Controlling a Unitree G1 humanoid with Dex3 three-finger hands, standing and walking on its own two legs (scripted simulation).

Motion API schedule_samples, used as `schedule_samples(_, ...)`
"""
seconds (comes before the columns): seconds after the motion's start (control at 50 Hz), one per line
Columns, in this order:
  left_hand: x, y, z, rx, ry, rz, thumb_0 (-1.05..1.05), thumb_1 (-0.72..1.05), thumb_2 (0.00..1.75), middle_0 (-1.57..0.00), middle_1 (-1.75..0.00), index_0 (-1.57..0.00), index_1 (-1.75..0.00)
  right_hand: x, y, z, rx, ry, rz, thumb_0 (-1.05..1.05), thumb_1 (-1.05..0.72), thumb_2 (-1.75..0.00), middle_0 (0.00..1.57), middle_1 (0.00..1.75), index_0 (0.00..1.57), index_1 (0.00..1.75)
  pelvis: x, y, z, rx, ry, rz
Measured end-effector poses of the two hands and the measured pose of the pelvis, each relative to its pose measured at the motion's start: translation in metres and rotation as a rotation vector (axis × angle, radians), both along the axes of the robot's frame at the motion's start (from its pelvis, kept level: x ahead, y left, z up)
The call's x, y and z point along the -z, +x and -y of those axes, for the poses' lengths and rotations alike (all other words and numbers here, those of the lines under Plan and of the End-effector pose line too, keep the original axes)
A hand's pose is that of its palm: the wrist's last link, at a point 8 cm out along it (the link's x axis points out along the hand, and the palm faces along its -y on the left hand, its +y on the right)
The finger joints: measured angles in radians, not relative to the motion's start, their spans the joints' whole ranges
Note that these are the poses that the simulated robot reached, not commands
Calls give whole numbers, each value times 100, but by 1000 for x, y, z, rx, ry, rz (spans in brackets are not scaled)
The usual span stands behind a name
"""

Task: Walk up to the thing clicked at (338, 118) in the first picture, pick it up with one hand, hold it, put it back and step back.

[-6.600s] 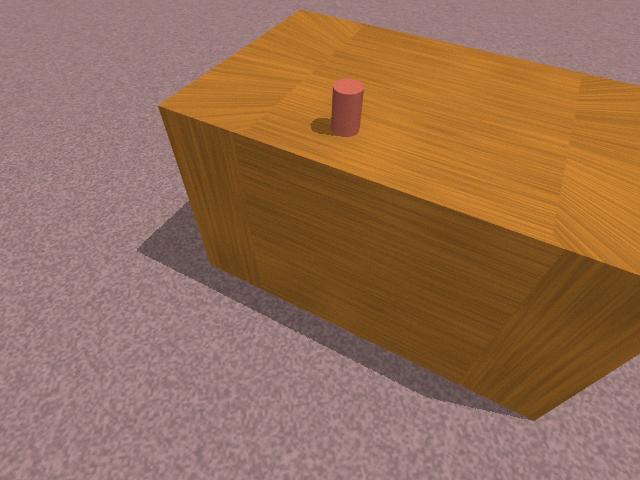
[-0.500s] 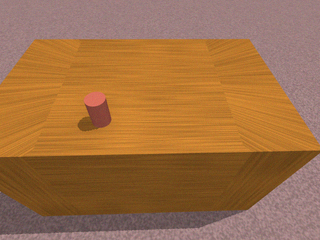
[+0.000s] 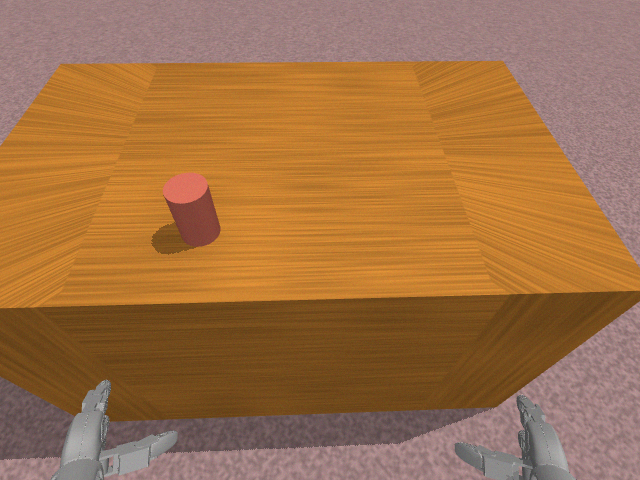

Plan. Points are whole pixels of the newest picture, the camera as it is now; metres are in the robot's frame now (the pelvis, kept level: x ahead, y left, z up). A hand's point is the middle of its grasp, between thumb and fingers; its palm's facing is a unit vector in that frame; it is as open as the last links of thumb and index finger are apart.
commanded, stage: rise first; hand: left
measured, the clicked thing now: (193, 210) +0.52 +0.22 -0.02
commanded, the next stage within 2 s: go down in 1.42 s
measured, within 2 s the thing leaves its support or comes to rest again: neither
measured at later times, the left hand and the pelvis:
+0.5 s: hand (108, 410) +0.20 +0.25 -0.01, palm faces +0.27 -0.90 -0.34, open 17.4 cm; pelvis +0.02 +0.00 +0.00, yaw +0 degrees
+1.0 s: hand (75, 412) +0.18 +0.26 +0.05, palm faces +0.30 -0.87 -0.38, open 17.6 cm; pelvis +0.00 +0.00 +0.00, yaw +1 degrees
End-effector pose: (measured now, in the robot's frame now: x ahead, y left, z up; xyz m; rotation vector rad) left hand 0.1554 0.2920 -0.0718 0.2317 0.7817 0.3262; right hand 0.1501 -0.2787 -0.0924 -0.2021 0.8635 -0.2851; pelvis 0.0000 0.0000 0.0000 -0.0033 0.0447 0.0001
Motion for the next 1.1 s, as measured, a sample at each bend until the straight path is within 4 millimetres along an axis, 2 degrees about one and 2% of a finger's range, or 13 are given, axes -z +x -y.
schedule_samples(0.08,-11,-3,-5,-9,26,34,0,1,21,-8,-8,-9,-7,-1,-4,-6,-7,6,3,1,-2,-22,6,6,6,6,0,7,-1,2,1,11)
schedule_samples(0.18,-27,2,-4,6,54,100,0,-25,11,-7,-6,-7,-6,-6,3,-19,-38,16,49,0,20,-13,6,5,6,5,0,11,-2,2,1,28)
schedule_samples(0.32,-58,13,-3,30,80,241,-1,-46,4,-6,-5,-7,-5,-19,17,-31,-76,30,136,0,39,-7,6,5,6,5,-1,17,-3,0,0,51)
schedule_samples(0.48,-81,9,-3,46,101,315,-1,-52,2,-6,-5,-6,-4,-15,11,-28,-74,39,118,0,48,-4,6,5,6,5,-1,17,-2,-2,1,71)
schedule_samples(0.7,-113,1,-3,76,156,429,-1,-55,2,-5,-5,-6,-4,-14,7,-23,-76,33,124,-1,50,-4,6,5,6,5,-1,9,0,-7,2,91)
schedule_samples(1.1,-150,-13,-5,111,232,579,-2,-58,4,-6,-5,-6,-5,-13,1,-26,-91,45,143,-1,49,-4,6,5,6,5,-1,-1,2,-17,5,107)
